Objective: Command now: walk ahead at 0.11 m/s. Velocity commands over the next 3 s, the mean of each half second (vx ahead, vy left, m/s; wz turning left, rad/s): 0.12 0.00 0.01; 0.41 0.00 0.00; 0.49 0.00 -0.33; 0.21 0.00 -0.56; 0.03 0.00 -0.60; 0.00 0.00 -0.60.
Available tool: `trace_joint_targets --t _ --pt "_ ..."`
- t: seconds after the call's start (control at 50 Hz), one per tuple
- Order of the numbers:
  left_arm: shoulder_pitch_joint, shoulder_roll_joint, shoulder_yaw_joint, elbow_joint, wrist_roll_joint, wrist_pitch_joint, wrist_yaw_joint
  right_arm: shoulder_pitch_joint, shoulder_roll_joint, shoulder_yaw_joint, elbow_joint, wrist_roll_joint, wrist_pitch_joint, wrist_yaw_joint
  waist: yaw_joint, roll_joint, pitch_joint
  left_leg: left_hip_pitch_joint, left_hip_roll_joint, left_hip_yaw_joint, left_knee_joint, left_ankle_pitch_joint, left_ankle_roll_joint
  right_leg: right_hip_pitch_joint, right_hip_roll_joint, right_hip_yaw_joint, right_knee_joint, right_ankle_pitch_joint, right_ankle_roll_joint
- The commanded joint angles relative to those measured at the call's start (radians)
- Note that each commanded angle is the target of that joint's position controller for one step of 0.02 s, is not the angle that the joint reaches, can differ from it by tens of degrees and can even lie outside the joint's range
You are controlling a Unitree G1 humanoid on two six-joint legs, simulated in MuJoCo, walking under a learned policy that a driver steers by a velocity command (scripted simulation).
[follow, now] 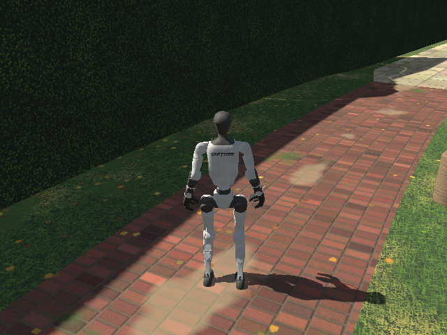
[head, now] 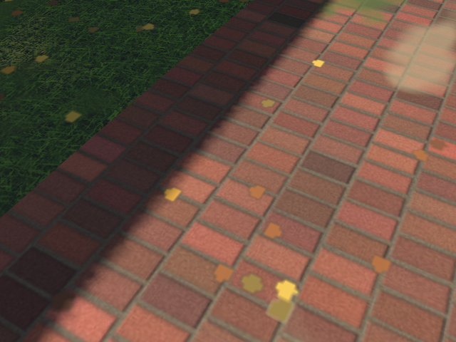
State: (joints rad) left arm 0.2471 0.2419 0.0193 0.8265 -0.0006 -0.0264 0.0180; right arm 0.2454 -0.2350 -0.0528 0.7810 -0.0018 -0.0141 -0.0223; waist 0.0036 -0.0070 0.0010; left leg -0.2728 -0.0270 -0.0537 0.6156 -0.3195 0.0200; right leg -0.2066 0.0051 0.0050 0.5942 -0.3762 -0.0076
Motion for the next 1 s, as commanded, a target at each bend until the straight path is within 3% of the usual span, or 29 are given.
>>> trace_joint_targets --t 0.02,0.04,0.06,0.1,0.14,0.22,0.3,0.34,0.36,0.4,0.42,0.46,0.5,0.52,0.54,0.56,0.58,0.6,0.62,0.64,0.66,0.68,0.7,0.74,0.84,0.94,0.96,1.0 --pt "-0.089 0.114 0.026 -0.080 0.006 -0.019 0.008 -0.009 -0.113 -0.027 -0.048 -0.012 -0.034 0.006 -0.005 -0.009 0.027 0.064 0.039 -0.055 -0.091 0.293 0.031 -0.086 -0.066 0.090 -0.106 0.209 -0.059" --pt "-0.056 0.103 0.024 -0.071 0.013 -0.022 0.010 -0.007 -0.133 -0.034 -0.040 -0.001 -0.029 0.008 0.012 0.086 -0.019 0.105 0.066 -0.104 -0.101 0.400 0.063 -0.075 0.000 0.003 -0.022 0.222 -0.002" --pt "-0.031 0.086 0.019 -0.056 0.015 -0.022 0.011 -0.001 -0.100 -0.022 -0.038 0.001 -0.025 0.008 0.012 0.122 -0.057 0.151 0.109 -0.157 -0.115 0.484 0.102 -0.078 -0.001 0.008 -0.007 0.214 0.034" --pt "-0.023 0.085 0.017 -0.037 0.002 -0.012 0.014 -0.019 -0.090 -0.014 -0.033 0.001 -0.021 0.008 0.017 0.103 -0.071 0.173 0.149 -0.191 -0.110 0.639 0.134 -0.057 -0.023 0.031 -0.014 0.243 0.050" --pt "-0.013 0.107 0.022 -0.019 0.002 0.001 0.014 -0.020 -0.105 -0.013 -0.022 0.000 -0.025 0.010 0.014 0.049 -0.089 0.183 0.127 -0.146 -0.080 0.761 0.114 -0.007 -0.039 0.043 -0.034 0.341 0.040" --pt "-0.005 0.114 0.026 0.022 -0.005 0.023 0.016 -0.025 -0.113 -0.013 0.020 0.009 -0.017 0.009 0.011 0.034 -0.096 0.198 0.099 -0.101 -0.079 0.812 0.081 0.052 -0.044 0.042 -0.073 0.418 0.035" --pt "-0.024 0.117 0.029 0.053 -0.002 0.037 0.019 -0.054 -0.111 -0.014 0.055 0.007 -0.008 0.009 0.010 0.008 -0.058 0.172 0.076 -0.079 -0.106 0.681 0.067 0.078 -0.044 0.036 -0.110 0.415 0.030" --pt "-0.015 0.112 0.033 0.077 -0.005 0.040 0.020 -0.036 -0.123 -0.023 0.085 0.020 -0.001 0.006 0.006 0.029 -0.065 0.182 0.054 -0.073 -0.126 0.365 0.088 0.051 -0.002 -0.009 -0.087 0.177 0.021" --pt "-0.028 0.102 0.032 0.078 -0.006 0.038 0.019 -0.023 -0.139 -0.031 0.096 0.025 0.003 0.005 -0.005 0.059 -0.033 0.171 0.077 -0.123 -0.165 0.121 0.118 -0.015 0.022 -0.030 -0.048 0.016 0.013" --pt "-0.090 0.076 0.026 0.053 -0.018 0.016 0.015 0.027 -0.172 -0.040 0.112 0.029 -0.006 0.004 -0.038 0.144 0.075 0.138 0.214 -0.362 -0.326 -0.332 0.208 -0.188 0.030 -0.041 0.065 -0.118 -0.007" --pt "-0.124 0.076 0.025 0.037 -0.029 -0.002 0.013 0.040 -0.184 -0.042 0.116 0.026 -0.018 0.005 -0.047 0.176 0.132 0.105 0.277 -0.473 -0.396 -0.427 0.247 -0.242 0.018 -0.020 0.111 -0.138 -0.027" --pt "-0.141 0.098 0.032 0.027 -0.036 -0.038 0.002 0.013 -0.184 -0.042 0.111 0.016 -0.046 0.005 -0.036 0.184 0.165 0.092 0.333 -0.533 -0.434 -0.382 0.265 -0.301 -0.032 0.038 0.189 -0.182 -0.068" --pt "-0.097 0.109 0.038 0.048 -0.035 -0.063 -0.015 -0.058 -0.178 -0.041 0.094 0.029 -0.053 0.008 0.006 0.155 0.125 0.077 0.299 -0.417 -0.422 -0.268 0.214 -0.205 -0.056 0.030 0.061 -0.122 -0.099" --pt "-0.022 0.104 0.042 0.087 -0.032 -0.070 -0.021 -0.123 -0.178 -0.039 0.079 0.037 -0.045 0.009 0.053 0.143 0.095 -0.009 0.236 -0.301 -0.394 -0.197 0.171 -0.026 -0.034 -0.015 -0.070 0.011 -0.104" --pt "0.077 0.102 0.050 0.142 -0.022 -0.070 -0.024 -0.153 -0.164 -0.036 0.070 0.035 -0.038 0.010 0.093 0.122 0.060 -0.109 0.163 -0.193 -0.321 -0.125 0.132 0.165 0.009 -0.049 -0.122 0.138 -0.087" --pt "0.184 0.126 0.063 0.184 -0.012 -0.065 -0.024 -0.168 -0.118 -0.022 0.060 0.024 -0.039 0.010 0.125 0.033 0.024 -0.207 0.092 -0.092 -0.162 -0.055 0.087 0.301 -0.034 0.041 -0.147 0.122 -0.089" --pt "0.290 0.220 0.084 0.194 -0.013 -0.068 -0.024 -0.191 -0.062 -0.005 0.026 0.019 -0.048 0.010 0.149 -0.224 -0.003 -0.350 -0.034 0.056 0.167 -0.078 0.007 0.393 -0.255 0.423 -0.341 -0.052 -0.181" --pt "0.279 0.227 0.078 0.185 -0.002 -0.077 -0.032 -0.197 -0.103 -0.016 0.011 0.032 -0.065 0.008 0.137 -0.262 0.042 -0.495 -0.040 0.000 0.370 -0.250 0.000 0.382 -0.384 0.687 -0.432 -0.111 -0.278" --pt "0.197 0.169 0.059 0.160 -0.001 -0.087 -0.030 -0.155 -0.130 -0.022 0.028 0.048 -0.077 0.014 0.083 -0.152 0.102 -0.556 0.029 -0.054 0.477 -0.193 0.021 0.349 -0.379 0.629 -0.426 -0.128 -0.272" --pt "0.151 0.137 0.050 0.141 -0.004 -0.094 -0.032 -0.123 -0.133 -0.022 0.048 0.051 -0.083 0.020 0.057 -0.109 0.113 -0.568 0.067 -0.044 0.496 -0.092 0.036 0.339 -0.332 0.525 -0.424 -0.088 -0.236" --pt "0.127 0.142 0.049 0.132 -0.006 -0.095 -0.036 -0.123 -0.133 -0.024 0.055 0.042 -0.087 0.022 0.045 -0.081 0.114 -0.574 0.097 -0.028 0.476 -0.009 0.041 0.333 -0.311 0.452 -0.436 -0.006 -0.208" --pt "0.122 0.110 0.036 0.128 -0.004 -0.092 -0.039 -0.143 -0.140 -0.030 0.057 0.029 -0.084 0.023 0.043 -0.056 0.107 -0.552 0.119 -0.017 0.445 0.053 0.042 0.327 -0.275 0.368 -0.444 0.130 -0.173" --pt "0.138 0.111 0.032 0.135 0.000 -0.087 -0.038 -0.149 -0.119 -0.027 0.054 0.025 -0.082 0.029 0.039 -0.096 0.093 -0.510 0.127 0.000 0.411 0.098 0.032 0.302 -0.258 0.305 -0.445 0.255 -0.164" --pt "0.189 0.102 0.028 0.152 0.001 -0.076 -0.031 -0.175 -0.093 -0.021 0.049 0.017 -0.075 0.038 0.050 -0.091 0.078 -0.497 0.118 0.040 0.360 0.156 0.005 0.307 -0.222 0.206 -0.443 0.460 -0.162" --pt "0.230 0.136 0.029 0.158 0.005 -0.063 -0.005 -0.355 -0.047 0.004 -0.015 0.022 -0.071 0.046 0.083 -0.079 0.119 -0.392 0.078 0.094 0.057 0.344 -0.024 0.188 -0.178 0.094 -0.500 0.488 -0.148" --pt "0.274 0.143 0.037 0.187 -0.011 -0.058 -0.003 -0.457 -0.069 0.010 -0.062 0.032 -0.080 0.068 0.079 -0.082 0.160 -0.362 0.063 0.085 -0.086 0.367 0.017 0.269 -0.238 0.078 -0.487 0.526 -0.155" --pt "0.268 0.149 0.041 0.187 -0.012 -0.054 -0.002 -0.455 -0.081 0.007 -0.066 0.031 -0.084 0.073 0.064 -0.082 0.148 -0.347 0.057 0.086 -0.102 0.341 0.032 0.304 -0.251 0.072 -0.457 0.601 -0.150" --pt "0.245 0.173 0.051 0.179 -0.008 -0.045 0.000 -0.380 -0.123 -0.012 -0.053 0.028 -0.088 0.073 0.005 -0.114 0.065 -0.212 0.011 0.113 -0.106 0.276 0.066 0.355 -0.261 0.058 -0.334 0.938 -0.131"
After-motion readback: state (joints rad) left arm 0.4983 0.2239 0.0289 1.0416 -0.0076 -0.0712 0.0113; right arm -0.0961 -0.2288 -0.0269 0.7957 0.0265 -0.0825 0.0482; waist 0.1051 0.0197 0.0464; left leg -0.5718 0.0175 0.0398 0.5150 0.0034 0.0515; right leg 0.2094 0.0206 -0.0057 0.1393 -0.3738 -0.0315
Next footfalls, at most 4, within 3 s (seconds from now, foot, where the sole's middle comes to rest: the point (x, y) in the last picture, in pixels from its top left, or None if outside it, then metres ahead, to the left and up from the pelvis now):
1.04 left None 0.44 0.09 -0.76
1.60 right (297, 287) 0.71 -0.19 -0.76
2.10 left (247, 243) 0.87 -0.04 -0.76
2.52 right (307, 302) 0.66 -0.22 -0.76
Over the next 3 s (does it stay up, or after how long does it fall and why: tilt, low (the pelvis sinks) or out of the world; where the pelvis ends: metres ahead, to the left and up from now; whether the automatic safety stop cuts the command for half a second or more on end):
stays up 0.72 -0.12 0.01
